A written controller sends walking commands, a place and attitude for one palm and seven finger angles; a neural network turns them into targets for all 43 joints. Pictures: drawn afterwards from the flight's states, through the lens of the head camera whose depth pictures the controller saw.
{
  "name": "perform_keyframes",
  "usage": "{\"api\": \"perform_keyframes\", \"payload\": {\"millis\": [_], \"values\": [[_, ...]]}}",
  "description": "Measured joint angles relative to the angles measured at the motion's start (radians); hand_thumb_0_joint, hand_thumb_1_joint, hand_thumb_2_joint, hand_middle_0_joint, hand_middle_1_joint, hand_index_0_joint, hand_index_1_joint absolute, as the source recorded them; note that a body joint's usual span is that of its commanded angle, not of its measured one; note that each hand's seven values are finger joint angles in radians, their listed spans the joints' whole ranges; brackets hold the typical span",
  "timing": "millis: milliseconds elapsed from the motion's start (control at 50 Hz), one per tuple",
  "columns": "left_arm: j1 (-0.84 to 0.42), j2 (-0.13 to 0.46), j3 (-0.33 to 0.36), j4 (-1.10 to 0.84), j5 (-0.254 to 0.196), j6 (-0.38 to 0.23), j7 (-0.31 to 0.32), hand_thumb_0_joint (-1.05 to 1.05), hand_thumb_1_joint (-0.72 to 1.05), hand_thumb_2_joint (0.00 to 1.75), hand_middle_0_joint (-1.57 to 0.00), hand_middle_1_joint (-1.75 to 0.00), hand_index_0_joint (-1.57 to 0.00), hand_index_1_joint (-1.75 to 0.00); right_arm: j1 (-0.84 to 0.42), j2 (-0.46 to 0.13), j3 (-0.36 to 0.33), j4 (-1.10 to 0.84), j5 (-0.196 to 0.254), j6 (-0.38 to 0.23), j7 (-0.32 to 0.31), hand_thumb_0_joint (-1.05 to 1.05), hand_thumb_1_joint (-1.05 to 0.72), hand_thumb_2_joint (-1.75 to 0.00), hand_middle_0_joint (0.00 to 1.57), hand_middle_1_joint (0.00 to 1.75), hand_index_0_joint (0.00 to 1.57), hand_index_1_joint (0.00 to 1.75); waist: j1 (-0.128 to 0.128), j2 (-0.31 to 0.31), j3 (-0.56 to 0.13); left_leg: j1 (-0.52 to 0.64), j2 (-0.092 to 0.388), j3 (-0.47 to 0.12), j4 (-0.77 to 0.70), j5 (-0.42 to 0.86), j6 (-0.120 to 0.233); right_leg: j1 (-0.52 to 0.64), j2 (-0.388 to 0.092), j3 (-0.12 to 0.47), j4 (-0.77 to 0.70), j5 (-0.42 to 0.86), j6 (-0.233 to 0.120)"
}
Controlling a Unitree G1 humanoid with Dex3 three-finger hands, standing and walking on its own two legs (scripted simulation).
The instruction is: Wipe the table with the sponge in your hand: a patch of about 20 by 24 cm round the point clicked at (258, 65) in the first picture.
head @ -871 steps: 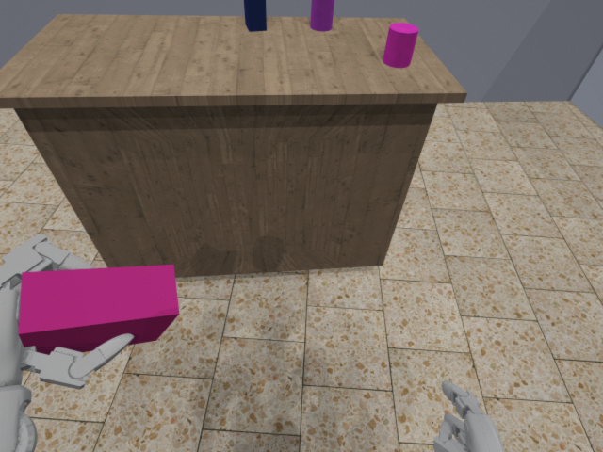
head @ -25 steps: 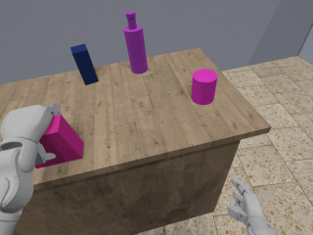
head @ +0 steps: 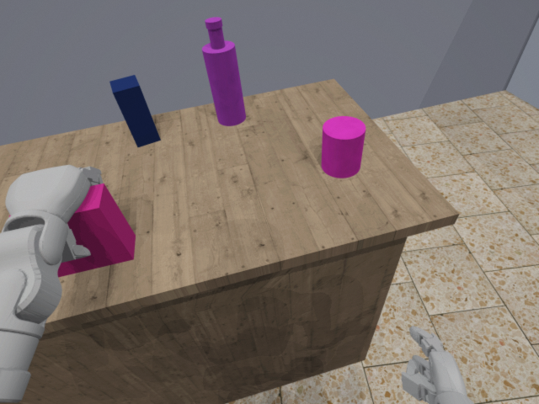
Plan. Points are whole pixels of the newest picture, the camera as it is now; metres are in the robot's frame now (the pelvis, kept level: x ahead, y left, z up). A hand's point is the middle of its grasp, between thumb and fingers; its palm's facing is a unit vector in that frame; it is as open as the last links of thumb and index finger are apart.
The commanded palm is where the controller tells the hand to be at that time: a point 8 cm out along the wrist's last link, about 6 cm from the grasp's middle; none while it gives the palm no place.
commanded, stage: wipe forward along the first lane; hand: left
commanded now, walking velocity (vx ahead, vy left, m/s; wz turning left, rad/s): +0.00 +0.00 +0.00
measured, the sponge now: (85, 240) +0.28 +0.33 +0.11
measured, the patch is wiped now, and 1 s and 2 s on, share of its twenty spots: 0.25 0.35 0.45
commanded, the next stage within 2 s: slide across to the middle lane in 1.12 s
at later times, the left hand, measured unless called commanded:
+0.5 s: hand (80, 199) +0.33 +0.34 +0.16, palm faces -0.03 +0.01 -1.00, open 9.4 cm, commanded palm +0.31 +0.34 +0.18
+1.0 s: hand (78, 178) +0.37 +0.38 +0.16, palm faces -0.11 +0.01 -0.99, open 9.4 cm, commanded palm +0.36 +0.37 +0.18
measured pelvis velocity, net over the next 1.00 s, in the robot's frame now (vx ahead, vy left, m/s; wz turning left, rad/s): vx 0.00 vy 0.01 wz -0.02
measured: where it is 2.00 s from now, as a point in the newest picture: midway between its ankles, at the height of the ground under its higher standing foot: outside the picture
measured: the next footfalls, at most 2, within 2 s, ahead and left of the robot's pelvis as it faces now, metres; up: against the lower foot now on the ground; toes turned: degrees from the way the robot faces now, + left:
none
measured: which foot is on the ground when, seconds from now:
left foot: down 0.00-1.00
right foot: down 0.00-1.00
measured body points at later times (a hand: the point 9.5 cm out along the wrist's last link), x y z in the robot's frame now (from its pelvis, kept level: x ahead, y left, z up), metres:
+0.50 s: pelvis +0.01 +0.00 +0.00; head +0.01 -0.03 +0.45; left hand +0.32 +0.34 +0.21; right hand +0.19 -0.23 -0.11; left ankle +0.05 +0.14 -0.74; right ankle -0.02 -0.12 -0.74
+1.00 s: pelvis +0.00 +0.01 +0.00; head +0.02 -0.02 +0.45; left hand +0.37 +0.37 +0.21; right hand +0.13 -0.26 -0.12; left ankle +0.05 +0.14 -0.74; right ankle -0.02 -0.12 -0.74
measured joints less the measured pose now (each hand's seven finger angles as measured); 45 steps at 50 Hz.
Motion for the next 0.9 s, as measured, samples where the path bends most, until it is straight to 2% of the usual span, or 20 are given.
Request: {"api": "perform_keyframes", "payload": {"millis": [140,240,420,620,900], "values": [[-0.076,0.012,0.006,0.108,0.014,-0.019,-0.01,0.0,-0.47,1.08,-0.81,-1.39,-0.82,-1.38,0.027,-0.009,-0.009,0.003,0.004,0.014,0.001,0.02,-0.91,-0.9,0.2,0.3,0.2,0.3,-0.017,-0.006,-0.007,-0.016,0.001,-0.003,0.006,-0.003,0.001,-0.013,0.001,-0.003,0.002,-0.002,-0.001],[-0.083,0.016,0.012,0.131,0.025,-0.036,-0.014,0.01,-0.47,1.09,-0.81,-1.39,-0.82,-1.38,0.049,-0.015,-0.019,-0.006,0.005,0.026,0.007,0.02,-0.91,-0.9,0.2,0.3,0.2,0.3,-0.029,-0.006,-0.012,-0.026,0.001,0.0,0.011,-0.009,0.003,-0.022,0.001,0.001,0.002,-0.003,0.001],[-0.104,0.017,0.022,0.168,0.024,-0.062,-0.002,0.01,-0.48,1.1,-0.82,-1.39,-0.82,-1.38,0.068,-0.017,-0.029,-0.006,0.007,0.047,0.013,0.02,-0.91,-0.9,0.2,0.3,0.2,0.3,-0.034,-0.008,-0.021,-0.042,-0.001,0.003,0.02,-0.014,0.007,-0.036,-0.001,0.005,0.005,-0.004,0.004],[-0.207,0.02,0.005,0.294,0.048,-0.071,-0.001,0.01,-0.5,1.12,-0.82,-1.38,-0.82,-1.38,0.066,-0.011,-0.027,0.0,0.011,0.061,0.015,0.02,-0.91,-0.9,0.2,0.3,0.2,0.3,-0.042,-0.015,-0.031,-0.069,-0.004,0.001,0.027,-0.012,0.01,-0.062,-0.003,0.003,0.014,-0.003,0.006],[-0.317,0.077,0.043,0.482,0.069,-0.156,-0.01,0.01,-0.5,1.13,-0.82,-1.38,-0.82,-1.39,0.106,-0.025,-0.041,0.005,0.009,0.095,0.01,0.01,-0.91,-0.9,0.2,0.3,0.2,0.3,-0.074,-0.028,-0.037,-0.109,0.005,0.01,0.047,-0.018,0.014,-0.105,0.004,0.015,0.026,-0.001,0.006]]}}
